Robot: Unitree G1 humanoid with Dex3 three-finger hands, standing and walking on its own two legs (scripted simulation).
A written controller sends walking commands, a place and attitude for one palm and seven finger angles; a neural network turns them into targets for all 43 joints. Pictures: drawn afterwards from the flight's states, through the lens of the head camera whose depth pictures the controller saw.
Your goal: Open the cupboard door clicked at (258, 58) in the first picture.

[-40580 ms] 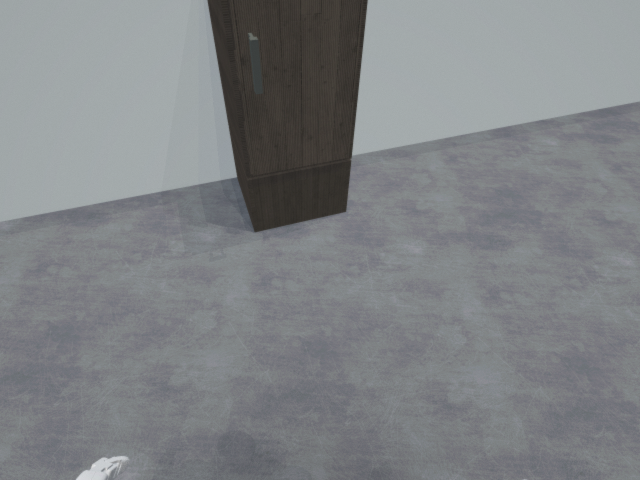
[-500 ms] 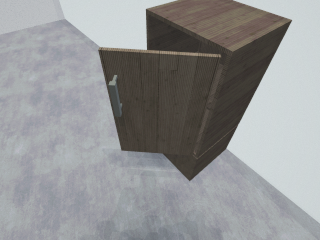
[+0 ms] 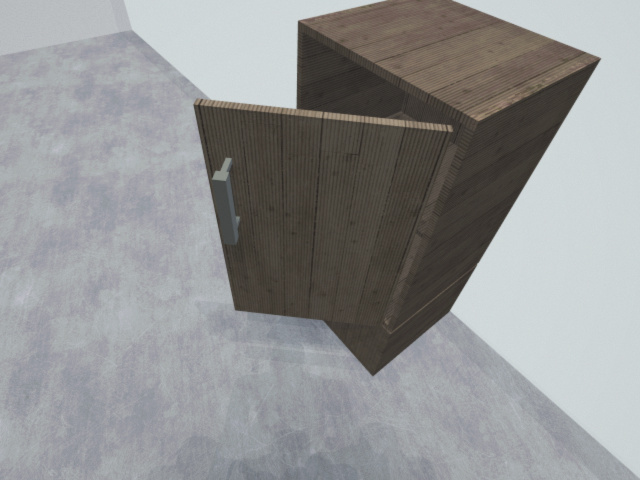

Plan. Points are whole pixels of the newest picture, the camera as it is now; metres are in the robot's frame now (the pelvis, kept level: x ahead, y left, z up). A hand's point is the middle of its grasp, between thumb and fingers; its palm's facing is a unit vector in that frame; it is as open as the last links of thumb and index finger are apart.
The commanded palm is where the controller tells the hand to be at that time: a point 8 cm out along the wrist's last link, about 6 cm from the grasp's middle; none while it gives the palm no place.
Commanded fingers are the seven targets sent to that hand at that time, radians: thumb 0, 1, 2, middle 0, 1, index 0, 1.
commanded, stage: come to a stop and stand still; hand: left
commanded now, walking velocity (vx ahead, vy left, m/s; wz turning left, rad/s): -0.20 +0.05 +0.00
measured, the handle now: (229, 202) +0.55 +0.21 -0.01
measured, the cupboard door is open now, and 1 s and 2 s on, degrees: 46 46 46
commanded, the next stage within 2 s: none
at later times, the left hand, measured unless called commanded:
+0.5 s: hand out of the picture +0.05 +0.22 -0.18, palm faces -0.02 -0.97 -0.25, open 7.4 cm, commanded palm none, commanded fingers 0.00 0.90 0.90 -0.20 -0.30 -0.20 -0.30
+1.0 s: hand out of the picture +0.01 +0.23 -0.15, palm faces -0.02 -0.97 -0.23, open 7.4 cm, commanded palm none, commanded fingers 0.00 0.90 0.90 -0.20 -0.30 -0.20 -0.30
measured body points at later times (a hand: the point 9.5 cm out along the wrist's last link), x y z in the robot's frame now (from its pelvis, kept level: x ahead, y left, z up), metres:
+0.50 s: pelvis +0.00 +0.03 -0.01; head +0.03 +0.04 +0.44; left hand +0.05 +0.27 -0.16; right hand +0.10 -0.22 -0.13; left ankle +0.05 +0.10 -0.72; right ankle -0.05 -0.11 -0.70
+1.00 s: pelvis -0.05 +0.05 +0.01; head -0.06 +0.04 +0.46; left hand +0.01 +0.28 -0.14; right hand -0.04 -0.19 -0.15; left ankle +0.04 +0.11 -0.72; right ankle -0.01 -0.08 -0.72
